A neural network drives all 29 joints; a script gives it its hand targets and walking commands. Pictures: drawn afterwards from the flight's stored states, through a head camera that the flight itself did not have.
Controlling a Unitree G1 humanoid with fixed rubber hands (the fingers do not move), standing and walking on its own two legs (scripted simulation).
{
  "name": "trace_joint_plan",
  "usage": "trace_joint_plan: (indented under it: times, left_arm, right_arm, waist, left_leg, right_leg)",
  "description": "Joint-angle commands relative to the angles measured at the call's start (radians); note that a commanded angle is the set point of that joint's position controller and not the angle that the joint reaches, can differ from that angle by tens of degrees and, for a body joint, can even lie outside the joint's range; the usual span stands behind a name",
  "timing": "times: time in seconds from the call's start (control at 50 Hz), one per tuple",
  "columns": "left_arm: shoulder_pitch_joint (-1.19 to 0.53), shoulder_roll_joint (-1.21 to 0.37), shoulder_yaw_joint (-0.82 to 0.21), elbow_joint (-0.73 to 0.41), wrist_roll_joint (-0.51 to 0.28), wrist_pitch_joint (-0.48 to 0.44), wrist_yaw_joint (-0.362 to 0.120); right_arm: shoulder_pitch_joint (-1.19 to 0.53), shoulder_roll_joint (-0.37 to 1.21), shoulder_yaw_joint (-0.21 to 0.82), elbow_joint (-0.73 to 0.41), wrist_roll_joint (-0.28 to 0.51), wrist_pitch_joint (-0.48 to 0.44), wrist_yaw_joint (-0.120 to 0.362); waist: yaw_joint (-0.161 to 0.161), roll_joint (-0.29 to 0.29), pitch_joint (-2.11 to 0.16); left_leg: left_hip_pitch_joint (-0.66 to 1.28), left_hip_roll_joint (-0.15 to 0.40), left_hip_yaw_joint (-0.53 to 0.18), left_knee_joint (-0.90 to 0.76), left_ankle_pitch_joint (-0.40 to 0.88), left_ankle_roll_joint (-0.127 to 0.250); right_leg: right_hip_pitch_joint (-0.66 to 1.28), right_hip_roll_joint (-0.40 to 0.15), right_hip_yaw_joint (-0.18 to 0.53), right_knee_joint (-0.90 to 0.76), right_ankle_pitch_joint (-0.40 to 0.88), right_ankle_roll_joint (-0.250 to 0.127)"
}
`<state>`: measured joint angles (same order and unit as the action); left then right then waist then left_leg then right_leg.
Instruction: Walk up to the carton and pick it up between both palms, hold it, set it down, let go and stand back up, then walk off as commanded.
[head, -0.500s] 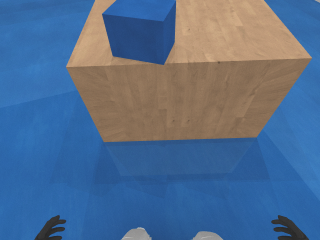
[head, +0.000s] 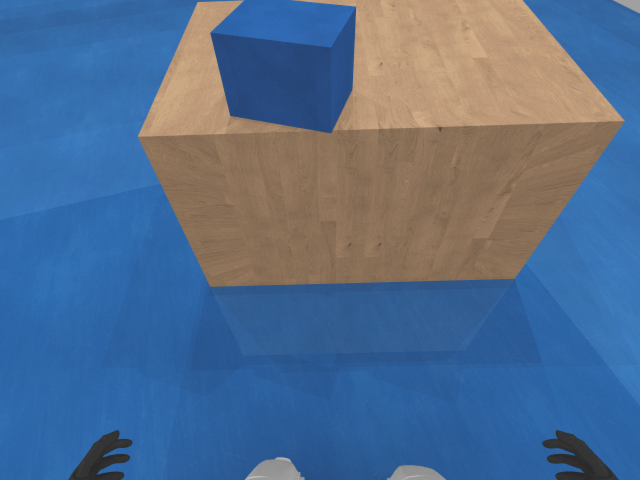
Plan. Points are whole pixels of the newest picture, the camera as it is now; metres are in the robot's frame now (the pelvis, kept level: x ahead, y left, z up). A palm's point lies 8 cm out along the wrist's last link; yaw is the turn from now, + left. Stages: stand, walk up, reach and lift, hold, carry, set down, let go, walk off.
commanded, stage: walk up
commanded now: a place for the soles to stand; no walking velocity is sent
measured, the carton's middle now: (289, 64) +0.94 +0.06 +0.02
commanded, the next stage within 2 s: none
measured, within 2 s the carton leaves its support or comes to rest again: neither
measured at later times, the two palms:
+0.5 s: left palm out of the picture +0.12 +0.31 -0.07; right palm out of the picture +0.10 -0.31 -0.08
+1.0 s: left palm out of the picture +0.11 +0.31 -0.07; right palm out of the picture +0.10 -0.31 -0.08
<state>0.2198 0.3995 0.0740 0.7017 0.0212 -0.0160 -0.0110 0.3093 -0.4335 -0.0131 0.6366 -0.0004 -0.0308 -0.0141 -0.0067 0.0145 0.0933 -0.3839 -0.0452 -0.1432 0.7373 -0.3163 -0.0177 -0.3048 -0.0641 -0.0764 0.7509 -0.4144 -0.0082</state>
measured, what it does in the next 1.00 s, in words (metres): stands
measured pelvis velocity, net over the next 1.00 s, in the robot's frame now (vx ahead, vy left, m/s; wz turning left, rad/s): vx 0.00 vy -0.01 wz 0.02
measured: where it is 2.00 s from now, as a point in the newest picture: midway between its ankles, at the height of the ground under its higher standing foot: (315, 446)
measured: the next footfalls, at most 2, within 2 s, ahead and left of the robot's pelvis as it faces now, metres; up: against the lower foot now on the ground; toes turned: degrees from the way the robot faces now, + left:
left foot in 1.26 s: +0.20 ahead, +0.19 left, +0.00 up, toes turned +0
right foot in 1.66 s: +0.26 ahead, -0.10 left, +0.00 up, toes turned +1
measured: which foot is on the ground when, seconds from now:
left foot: down 0.00-1.00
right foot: down 0.00-1.00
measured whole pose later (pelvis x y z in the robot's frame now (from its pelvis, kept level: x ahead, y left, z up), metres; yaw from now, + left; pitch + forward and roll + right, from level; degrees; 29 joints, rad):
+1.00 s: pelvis +0.00 -0.01 +0.00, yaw +1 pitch -2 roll +0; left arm 0.22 0.40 0.07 0.70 0.02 -0.02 -0.01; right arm 0.31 -0.43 -0.01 0.64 0.00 -0.03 -0.01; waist -0.01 0.02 0.09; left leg -0.38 -0.05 -0.15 0.73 -0.31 -0.01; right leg -0.29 -0.05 -0.08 0.73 -0.38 -0.01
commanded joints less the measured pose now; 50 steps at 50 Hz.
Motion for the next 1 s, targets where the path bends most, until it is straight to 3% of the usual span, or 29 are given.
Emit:
trace_joint_plan:
  times: [0.0, 0.04, 0.06, 0.1, 0.14, 0.18, 0.2, 0.22, 0.26, 0.32, 0.36, 0.38, 0.44, 0.52, 0.56, 0.58, 0.64, 0.68, 0.7, 0.74, 0.76, 0.78, 0.82, 0.86, 0.9, 0.92, 0.94, 0.96, 0.98]
  left_arm:
    - [0.028, 0.274, 0.062, -0.012, 0.002, -0.029, 0.009]
    - [-0.023, 0.3, 0.067, -0.032, 0.0, -0.033, 0.009]
    - [-0.051, 0.298, 0.065, -0.043, 0.002, -0.032, 0.007]
    - [-0.053, 0.28, 0.058, -0.045, -0.007, -0.023, 0.004]
    - [-0.053, 0.241, 0.055, -0.06, -0.019, -0.014, 0.007]
    - [-0.047, 0.2, 0.045, -0.06, -0.031, -0.003, 0.008]
    - [-0.028, 0.191, 0.039, -0.053, -0.03, -0.004, 0.009]
    - [-0.008, 0.185, 0.037, -0.036, -0.027, -0.009, 0.008]
    - [0.006, 0.209, 0.046, -0.022, -0.014, -0.022, 0.009]
    - [0.014, 0.287, 0.065, -0.027, 0.001, -0.032, 0.011]
    - [-0.044, 0.291, 0.063, -0.043, -0.002, -0.032, 0.008]
    - [-0.064, 0.287, 0.061, -0.046, -0.002, -0.029, 0.007]
    - [-0.041, 0.258, 0.054, -0.053, -0.015, -0.016, 0.007]
    - [-0.03, 0.197, 0.042, -0.048, -0.027, -0.007, 0.009]
    - [-0.004, 0.199, 0.039, -0.027, -0.02, -0.016, 0.01]
    - [0.009, 0.213, 0.046, -0.02, -0.014, -0.022, 0.012]
    - [0.007, 0.292, 0.065, -0.027, -0.001, -0.031, 0.011]
    - [-0.054, 0.297, 0.064, -0.044, 0.0, -0.03, 0.008]
    - [-0.064, 0.294, 0.063, -0.051, -0.002, -0.029, 0.007]
    - [-0.052, 0.266, 0.055, -0.05, -0.007, -0.019, 0.005]
    - [-0.048, 0.25, 0.055, -0.06, -0.016, -0.015, 0.006]
    - [-0.058, 0.225, 0.052, -0.068, -0.025, -0.009, 0.008]
    - [-0.04, 0.191, 0.041, -0.057, -0.033, 0.0, 0.009]
    - [-0.005, 0.184, 0.036, -0.029, -0.029, -0.011, 0.009]
    - [0.018, 0.208, 0.043, -0.017, -0.016, -0.027, 0.013]
    - [0.022, 0.243, 0.053, -0.015, -0.007, -0.031, 0.014]
    - [0.181, 0.353, 0.1, -0.01, 0.002, -0.05, -0.004]
    - [0.229, 0.409, 0.12, 0.016, 0.007, -0.061, -0.006]
    - [0.188, 0.413, 0.13, -0.003, 0.003, -0.066, -0.009]
  right_arm:
    - [-0.067, -0.166, -0.064, 0.007, -0.022, -0.014, 0.002]
    - [-0.008, -0.169, -0.071, 0.026, -0.022, -0.011, 0.003]
    - [0.013, -0.172, -0.071, 0.028, -0.022, -0.015, 0.006]
    - [0.034, -0.183, -0.073, 0.035, -0.019, -0.025, 0.006]
    - [0.038, -0.213, -0.079, 0.03, -0.025, -0.029, 0.003]
    - [0.01, -0.242, -0.078, 0.017, -0.031, -0.028, -0.001]
    - [-0.007, -0.239, -0.075, 0.016, -0.029, -0.027, -0.003]
    - [-0.029, -0.234, -0.073, 0.015, -0.028, -0.027, -0.004]
    - [-0.061, -0.195, -0.062, 0.008, -0.025, -0.02, -0.004]
    - [-0.043, -0.154, -0.059, 0.017, -0.013, -0.013, -0.001]
    - [0.006, -0.169, -0.067, 0.027, -0.018, -0.011, 0.004]
    - [0.031, -0.168, -0.068, 0.032, -0.019, -0.014, 0.007]
    - [0.039, -0.197, -0.077, 0.033, -0.022, -0.027, 0.005]
    - [-0.017, -0.229, -0.073, 0.013, -0.028, -0.026, 0.0]
    - [-0.06, -0.209, -0.066, 0.009, -0.026, -0.021, -0.002]
    - [-0.065, -0.19, -0.063, 0.008, -0.022, -0.017, 0.0]
    - [-0.023, -0.16, -0.065, 0.027, -0.016, -0.005, 0.003]
    - [0.019, -0.168, -0.069, 0.03, -0.019, -0.008, 0.008]
    - [0.039, -0.167, -0.07, 0.035, -0.02, -0.011, 0.012]
    - [0.048, -0.176, -0.074, 0.038, -0.023, -0.023, 0.011]
    - [0.049, -0.195, -0.077, 0.034, -0.026, -0.025, 0.009]
    - [0.035, -0.217, -0.08, 0.027, -0.028, -0.026, 0.007]
    - [0.008, -0.239, -0.077, 0.019, -0.032, -0.027, 0.001]
    - [-0.042, -0.228, -0.072, 0.011, -0.03, -0.022, -0.003]
    - [-0.074, -0.18, -0.059, 0.006, -0.021, -0.017, -0.002]
    - [-0.078, -0.155, -0.055, 0.003, -0.017, -0.018, -0.001]
    - [-0.097, -0.21, -0.091, -0.044, -0.013, -0.028, 0.028]
    - [-0.125, -0.215, -0.094, -0.054, -0.018, -0.027, 0.039]
    - [-0.117, -0.246, -0.102, -0.052, -0.027, -0.026, 0.044]
  waist:
    - [0.052, -0.055, -0.085]
    - [0.026, -0.108, -0.092]
    - [0.012, -0.104, -0.106]
    - [0.009, -0.084, -0.134]
    - [0.013, 0.017, -0.161]
    - [0.023, 0.104, -0.141]
    - [0.03, 0.12, -0.129]
    - [0.042, 0.123, -0.122]
    - [0.057, 0.076, -0.112]
    - [0.042, -0.082, -0.105]
    - [0.014, -0.112, -0.104]
    - [0.006, -0.12, -0.11]
    - [0.019, -0.044, -0.16]
    - [0.035, 0.1, -0.135]
    - [0.056, 0.081, -0.119]
    - [0.058, 0.06, -0.112]
    - [0.039, -0.111, -0.087]
    - [0.009, -0.119, -0.096]
    - [0.004, -0.119, -0.12]
    - [0.009, -0.083, -0.125]
    - [0.013, -0.026, -0.15]
    - [0.014, 0.06, -0.151]
    - [0.022, 0.123, -0.145]
    - [0.045, 0.131, -0.109]
    - [0.061, 0.082, -0.122]
    - [0.058, 0.012, -0.125]
    - [0.107, -0.079, -0.196]
    - [0.137, -0.215, -0.138]
    - [0.126, -0.175, -0.089]
  left_leg:
    - [-0.161, 0.021, -0.062, -0.063, 0.041, 0.064]
    - [-0.081, 0.008, 0.071, 0.044, 0.009, 0.041]
    - [-0.034, 0.022, 0.087, 0.006, -0.033, 0.049]
    - [0.053, 0.027, 0.044, -0.068, 0.203, 0.071]
    - [0.09, 0.079, -0.114, -0.113, 0.357, 0.122]
    - [0.071, 0.162, -0.377, -0.244, 0.247, 0.219]
    - [0.071, 0.183, -0.423, -0.273, 0.206, 0.233]
    - [0.047, 0.182, -0.409, -0.267, 0.203, 0.224]
    - [-0.084, 0.114, -0.275, -0.223, 0.163, 0.145]
    - [-0.109, -0.003, 0.014, 0.014, 0.121, 0.047]
    - [-0.041, 0.018, 0.086, 0.035, -0.056, 0.046]
    - [-0.006, 0.022, 0.096, -0.027, -0.037, 0.056]
    - [0.086, 0.049, -0.028, -0.076, 0.338, 0.093]
    - [0.044, 0.164, -0.367, -0.242, 0.238, 0.21]
    - [-0.035, 0.142, -0.319, -0.237, 0.183, 0.178]
    - [-0.105, 0.101, -0.242, -0.205, 0.147, 0.134]
    - [-0.099, -0.008, 0.051, 0.039, 0.037, 0.043]
    - [-0.037, 0.02, 0.103, 0.035, -0.102, 0.048]
    - [0.008, 0.02, 0.11, -0.005, -0.066, 0.057]
    - [0.082, 0.022, 0.043, -0.086, 0.216, 0.075]
    - [0.091, 0.054, -0.044, -0.105, 0.333, 0.097]
    - [0.091, 0.103, -0.168, -0.163, 0.37, 0.142]
    - [0.105, 0.19, -0.436, -0.277, 0.255, 0.238]
    - [0.043, 0.184, -0.421, -0.287, 0.199, 0.222]
    - [-0.085, 0.105, -0.241, -0.199, 0.234, 0.131]
    - [-0.117, 0.057, -0.129, -0.102, 0.268, 0.087]
    - [-0.301, -0.016, 0.016, 0.024, -0.108, 0.068]
    - [-0.502, -0.003, 0.087, 0.208, -0.228, 0.061]
    - [-0.547, 0.055, 0.071, 0.265, -0.207, 0.043]
  right_leg:
    - [0.139, -0.16, 0.231, -0.308, -0.139, -0.13]
    - [0.106, -0.269, 0.262, -0.314, 0.065, -0.192]
    - [0.095, -0.262, 0.22, -0.257, 0.177, -0.188]
    - [0.076, -0.167, 0.103, -0.134, 0.269, -0.125]
    - [0.038, -0.059, 0.033, -0.023, 0.152, -0.067]
    - [-0.021, 0.056, 0.047, 0.051, -0.089, -0.028]
    - [-0.028, 0.06, 0.062, 0.015, -0.143, -0.03]
    - [0.0, 0.051, 0.073, -0.042, -0.134, -0.036]
    - [0.128, -0.002, 0.107, -0.164, -0.069, -0.062]
    - [0.145, -0.224, 0.256, -0.316, 0.041, -0.166]
    - [0.1, -0.272, 0.221, -0.267, 0.226, -0.202]
    - [0.091, -0.238, 0.166, -0.218, 0.272, -0.18]
    - [0.06, -0.11, 0.059, -0.079, 0.225, -0.091]
    - [0.012, 0.047, 0.062, -0.008, -0.093, -0.035]
    - [0.077, 0.024, 0.081, -0.109, -0.09, -0.05]
    - [0.134, -0.018, 0.116, -0.173, -0.095, -0.072]
    - [0.12, -0.251, 0.26, -0.342, 0.022, -0.187]
    - [0.084, -0.279, 0.211, -0.269, 0.218, -0.203]
    - [0.072, -0.246, 0.166, -0.22, 0.25, -0.18]
    - [0.042, -0.146, 0.075, -0.124, 0.236, -0.112]
    - [0.041, -0.09, 0.038, -0.061, 0.186, -0.081]
    - [0.018, -0.02, 0.01, 0.019, 0.089, -0.051]
    - [-0.043, 0.071, 0.05, 0.051, -0.145, -0.024]
    - [0.007, 0.059, 0.07, -0.08, -0.139, -0.037]
    - [0.152, -0.016, 0.113, -0.185, -0.024, -0.069]
    - [0.179, -0.096, 0.166, -0.238, 0.05, -0.1]
    - [0.409, -0.17, 0.307, -0.383, -0.331, -0.179]
    - [0.479, -0.341, 0.52, -0.521, -0.518, -0.245]
    - [0.429, -0.402, 0.551, -0.552, -0.567, -0.267]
